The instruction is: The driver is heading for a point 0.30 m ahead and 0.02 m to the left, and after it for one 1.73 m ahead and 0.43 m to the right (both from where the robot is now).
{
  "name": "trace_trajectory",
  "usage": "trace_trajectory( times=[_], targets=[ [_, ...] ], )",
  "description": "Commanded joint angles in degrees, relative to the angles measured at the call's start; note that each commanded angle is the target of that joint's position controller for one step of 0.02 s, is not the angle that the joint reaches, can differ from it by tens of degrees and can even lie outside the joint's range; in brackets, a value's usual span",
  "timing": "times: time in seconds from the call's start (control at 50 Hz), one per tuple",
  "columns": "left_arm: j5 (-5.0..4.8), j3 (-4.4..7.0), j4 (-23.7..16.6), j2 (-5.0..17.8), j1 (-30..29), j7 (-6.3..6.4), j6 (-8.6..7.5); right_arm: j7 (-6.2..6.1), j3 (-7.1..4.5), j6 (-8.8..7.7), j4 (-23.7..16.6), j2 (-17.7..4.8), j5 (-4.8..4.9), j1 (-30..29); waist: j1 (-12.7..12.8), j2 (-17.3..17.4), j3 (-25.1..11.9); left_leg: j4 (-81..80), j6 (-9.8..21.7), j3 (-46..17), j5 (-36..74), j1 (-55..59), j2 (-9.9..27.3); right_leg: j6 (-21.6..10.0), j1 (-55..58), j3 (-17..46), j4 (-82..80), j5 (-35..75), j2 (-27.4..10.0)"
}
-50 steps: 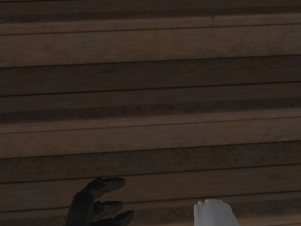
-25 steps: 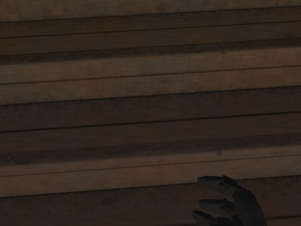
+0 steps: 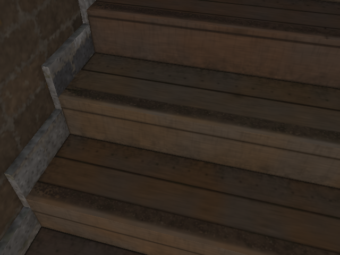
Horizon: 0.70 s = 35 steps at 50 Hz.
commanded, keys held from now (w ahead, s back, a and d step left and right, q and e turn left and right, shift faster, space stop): w+q+shift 0.08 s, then e+shift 0.88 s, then shift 0.04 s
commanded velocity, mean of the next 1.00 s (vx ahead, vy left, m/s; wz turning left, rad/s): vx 0.31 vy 0.00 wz -0.39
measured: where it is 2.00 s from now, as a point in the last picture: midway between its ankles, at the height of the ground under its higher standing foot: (229, 124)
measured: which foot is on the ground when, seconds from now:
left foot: up 0.00-0.18, down 0.20-0.76, up 0.78-1.00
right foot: down 0.00-0.22, up 0.24-0.70, down 0.72-1.00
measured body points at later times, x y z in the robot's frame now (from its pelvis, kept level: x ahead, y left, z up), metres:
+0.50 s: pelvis +0.31 +0.01 +0.22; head +0.33 -0.01 +0.67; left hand +0.44 +0.22 +0.11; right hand +0.32 -0.20 +0.06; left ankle +0.32 +0.10 -0.52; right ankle +0.35 -0.13 -0.15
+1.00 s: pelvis +0.46 -0.07 +0.35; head +0.46 -0.06 +0.80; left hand +0.65 +0.11 +0.23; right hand +0.53 -0.38 +0.28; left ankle +0.53 +0.10 -0.17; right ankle +0.48 -0.17 -0.34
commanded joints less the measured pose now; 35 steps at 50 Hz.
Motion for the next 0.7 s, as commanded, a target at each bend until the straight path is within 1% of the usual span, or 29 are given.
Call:
trace_trajectory(
  times=[0.02,0.06,0.08,0.1,0.12,0.14,0.16,0.18,0.2,0.22,0.24,0.26,0.28,0.3,0.32,0.34,0.36,0.38,0.44,0.48,0.5,0.52,0.56,0.58,0.62,0.64,0.66,0.68,0.7],
  targets=[
    [0.38,-2.16,2.39,-5.24,-1.99,-1.20,-1.95,-0.04,4.34,2.70,-9.33,7.09,1.52,-7.01,-4.58,-4.13,14.80,-4.36,-0.37,-2.83,-10.37,-18.59,3.85,-0.95,1.39,9.72,-36.93,16.88,-14.76],
    [1.65,-2.16,5.91,-2.44,0.49,-1.43,-3.49,-2.11,4.35,4.86,-12.12,7.27,1.50,-15.53,-3.30,-7.03,16.52,2.32,0.31,4.34,-13.20,-20.67,1.28,-1.39,1.85,1.34,-40.24,30.59,-12.24],
    [1.18,-2.02,7.17,-0.98,3.18,-1.30,-3.48,-3.03,4.23,5.50,-12.09,7.14,1.41,-16.51,-3.22,-7.04,15.41,5.38,1.04,5.23,-16.81,-23.37,-0.33,-2.68,5.02,-0.79,-40.67,35.92,-10.31],
    [0.09,-1.51,7.98,1.97,4.68,-1.75,-3.71,-3.80,5.59,5.23,-15.18,8.55,0.75,-17.08,-6.63,-5.41,18.16,-10.76,2.01,5.57,-18.60,-19.99,2.64,-0.90,2.32,-4.34,-42.38,44.53,-8.42],
    [-1.06,-1.22,9.04,3.04,9.14,-1.34,-3.33,-3.87,5.96,4.96,-15.72,7.64,0.95,-19.79,-4.01,-4.59,16.82,-19.48,1.28,9.36,-19.25,-15.84,1.29,-2.76,3.98,-3.65,-45.38,53.68,-7.22],
    [-3.27,-0.78,6.18,7.92,4.05,-0.25,-2.66,-2.43,6.59,4.56,-14.27,4.61,1.20,-13.08,-7.50,-4.80,10.48,-42.66,0.44,15.30,-15.13,7.83,2.31,-5.94,-2.28,-7.49,-48.20,64.39,-4.48],
    [-6.75,-0.38,3.08,11.49,8.47,1.25,-3.46,-1.50,4.88,4.17,-9.90,-0.03,2.03,-9.46,-4.03,-1.89,-1.10,-48.58,-2.15,22.40,-13.53,31.32,-4.86,-9.84,-2.65,-2.20,-42.02,92.55,-6.55],
    [-6.21,0.82,1.79,19.02,6.60,1.10,-5.41,-1.87,4.20,4.20,-6.44,0.26,3.89,4.73,-10.15,-9.93,-12.02,-49.25,-3.75,20.02,-6.71,47.03,-6.78,-11.22,1.00,-0.68,-28.71,119.02,-9.77],
    [-8.10,2.95,0.37,22.81,0.40,-0.30,-6.26,-2.57,2.59,4.20,-5.00,-1.09,2.56,18.04,-18.94,-16.24,-20.35,-69.89,-3.73,12.70,-0.11,50.53,-3.62,-8.81,13.68,2.93,-11.33,116.04,-11.39],
    [5.40,1.24,6.74,15.28,4.45,-12.23,-0.92,-1.57,3.24,9.50,-1.23,-5.26,2.52,22.97,-20.25,-7.71,-29.06,-81.25,7.64,-14.59,42.06,77.17,3.09,-9.88,-11.16,10.35,12.39,77.14,-15.18],
    [-5.38,2.00,-2.93,12.15,7.59,-7.31,-4.17,-3.31,-1.59,4.56,-1.10,-16.48,-1.87,21.81,-12.69,9.94,-36.17,-87.04,15.42,-36.11,71.33,68.91,22.97,-0.84,-4.79,17.68,54.23,12.24,12.03],
    [-1.31,1.66,3.67,9.20,25.22,-10.89,-0.41,1.63,-0.18,6.85,5.97,-16.66,-1.49,28.39,-10.38,5.55,-36.82,-95.81,13.07,-50.98,56.42,70.43,25.47,-8.01,-20.99,42.24,67.39,30.93,12.00],
    [-2.10,2.77,0.38,8.68,13.07,-9.88,0.81,3.91,0.52,6.71,11.20,-13.27,-0.30,18.36,-6.08,3.02,-11.20,-93.57,10.45,-35.14,43.40,56.09,22.28,-6.86,-37.51,36.10,80.99,27.80,12.89],
    [-2.12,3.26,-3.56,9.61,9.46,-7.71,1.84,5.12,2.81,5.40,12.79,-8.39,0.13,9.71,-1.40,-2.16,-13.58,-94.64,13.70,-28.30,39.31,49.70,22.58,-7.85,-40.10,33.98,87.34,26.77,11.85],
    [-0.25,1.03,-4.94,4.55,9.12,-5.37,2.89,5.97,5.00,3.47,14.74,-2.08,-0.39,2.56,4.54,-7.13,-10.38,-94.24,12.62,-16.23,34.58,43.25,21.52,-9.12,-42.58,31.91,83.18,26.32,7.66],
    [0.22,-2.36,-4.24,-2.44,10.32,-5.01,3.98,6.28,7.06,2.84,14.40,5.17,-1.39,-4.46,9.24,-11.42,-8.33,-95.31,10.22,-8.78,32.04,34.55,19.86,-10.62,-41.64,28.00,79.75,24.93,2.46],
    [-0.46,-3.76,-3.32,-5.98,12.19,-5.29,5.08,6.25,7.85,1.34,12.45,8.70,-2.25,-10.97,12.26,-11.41,-4.68,-99.97,7.27,-0.11,28.36,28.07,18.48,-9.93,-39.77,25.02,78.49,17.96,-0.81],
    [-1.09,-4.52,-4.05,-7.55,11.99,-4.98,5.39,4.50,7.76,0.02,12.58,9.32,-1.96,-13.24,14.15,-5.81,-3.73,-103.60,3.94,5.87,19.05,25.75,16.12,-9.35,-42.03,22.13,81.32,9.14,-0.72],
    [-2.76,-5.05,-6.08,-4.80,3.90,-6.02,5.18,1.01,7.11,-2.13,14.90,4.13,-4.29,-5.65,11.27,-3.91,-0.74,-106.14,1.01,13.20,6.38,21.82,13.54,-8.77,-44.92,16.90,88.30,11.47,0.46],
    [-3.57,-4.96,-8.67,-1.82,-3.12,-6.32,5.19,0.40,5.17,-2.20,15.07,-2.98,-4.92,0.21,7.31,-3.47,1.29,-108.36,2.56,15.02,6.09,25.65,14.92,-6.16,-48.79,15.41,85.11,13.66,-0.41],
    [-3.38,-4.88,-12.09,1.02,-8.77,-5.59,5.60,0.86,4.92,-1.54,15.30,-4.60,-5.20,3.98,5.96,-3.84,-0.03,-108.34,2.71,14.60,4.22,31.44,17.37,-4.89,-52.81,15.42,75.24,15.98,-2.73],
    [-3.03,-5.49,-12.43,0.53,-10.88,-4.97,6.29,0.88,4.44,-1.16,15.72,-6.20,-5.48,7.45,4.01,-0.41,-1.35,-109.63,3.23,14.04,4.46,36.99,17.92,-3.50,-55.62,14.77,72.97,16.65,-3.44],
    [-1.39,-6.35,-11.86,-1.02,-11.01,-4.34,7.37,1.58,4.30,-0.57,15.86,-5.05,-4.34,10.53,3.18,-0.22,-0.52,-111.20,4.99,11.00,7.50,46.94,23.36,-2.85,-61.06,16.56,68.34,18.78,-6.11],
    [-0.69,-7.09,-12.40,-2.16,-13.20,-4.85,8.02,2.72,3.20,-0.37,14.94,-7.44,-3.35,7.71,3.88,-2.94,0.63,-114.16,4.99,12.77,6.79,49.79,25.71,-2.53,-58.53,14.94,53.64,9.57,-7.56],
    [-0.27,-6.80,-11.86,-1.54,-17.64,-5.45,9.03,3.89,2.19,-0.19,13.88,-9.88,-2.70,6.87,1.59,-0.23,3.01,-116.16,4.79,15.23,1.72,46.51,26.48,-3.12,-51.13,9.60,44.63,-4.22,-5.39],
    [0.77,-7.94,-11.22,-5.02,-15.04,-6.77,9.37,2.99,2.24,-1.09,12.04,-10.37,-3.12,4.36,1.97,4.38,3.56,-116.63,5.05,19.90,11.06,44.32,27.00,-3.73,-42.99,5.14,46.62,-0.10,-4.21],
    [0.55,-7.79,-10.65,-4.31,-13.38,-7.53,8.74,2.25,1.43,-1.85,11.66,-12.10,-2.90,3.96,2.35,2.34,3.49,-114.46,4.79,20.43,22.08,47.30,27.81,-4.08,-40.20,4.96,41.65,-1.51,-3.08],
    [-0.85,-7.50,-11.56,-3.24,-12.03,-7.57,7.08,1.30,-0.01,-2.82,10.75,-14.53,-3.63,4.03,1.86,-0.45,2.38,-108.63,5.37,21.85,38.83,51.36,27.78,-4.55,-37.05,3.99,36.16,1.30,-0.65],
    [-1.57,-7.48,-11.78,-3.44,-11.02,-7.27,5.79,0.64,-1.00,-3.24,10.97,-16.11,-2.99,5.21,2.76,1.02,0.11,-105.48,5.74,22.67,55.58,57.19,27.55,-5.07,-34.53,3.09,27.36,1.08,2.01]
  ],
)
Next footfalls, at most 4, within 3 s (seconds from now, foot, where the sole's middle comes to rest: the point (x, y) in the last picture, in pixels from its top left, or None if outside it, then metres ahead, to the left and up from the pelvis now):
0.20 left None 0.36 0.11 -0.56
0.72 right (236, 215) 0.52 -0.18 -0.38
1.20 left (170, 191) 0.62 0.01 -0.38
1.60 right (248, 197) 0.59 -0.23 -0.38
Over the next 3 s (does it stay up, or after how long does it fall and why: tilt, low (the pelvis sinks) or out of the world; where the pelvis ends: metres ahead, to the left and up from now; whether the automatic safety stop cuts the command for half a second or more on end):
stays up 1.52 -0.33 0.90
